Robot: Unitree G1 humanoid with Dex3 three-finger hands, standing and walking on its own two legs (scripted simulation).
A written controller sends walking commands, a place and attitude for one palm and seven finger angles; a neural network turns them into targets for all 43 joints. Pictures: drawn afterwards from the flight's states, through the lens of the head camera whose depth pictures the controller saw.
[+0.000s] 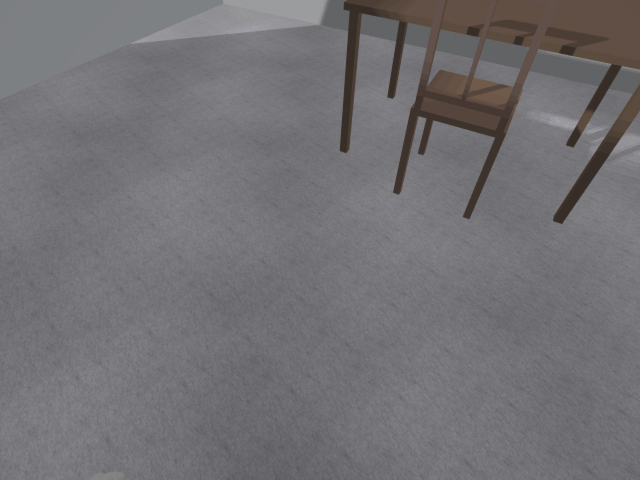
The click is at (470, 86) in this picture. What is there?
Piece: chair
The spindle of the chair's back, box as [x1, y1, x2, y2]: [461, 0, 497, 99]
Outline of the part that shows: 497,0 492,0 461,99 465,99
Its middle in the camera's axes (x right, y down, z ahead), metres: +0.55 -0.65 +1.34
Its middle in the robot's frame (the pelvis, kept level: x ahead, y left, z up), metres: +1.46 -0.47 -0.05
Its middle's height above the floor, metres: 0.72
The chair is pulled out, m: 0.00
